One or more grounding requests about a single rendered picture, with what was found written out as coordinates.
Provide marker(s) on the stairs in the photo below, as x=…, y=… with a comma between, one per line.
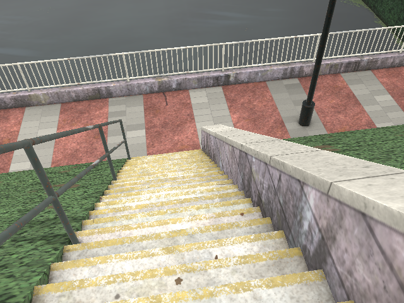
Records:
x=173, y=228

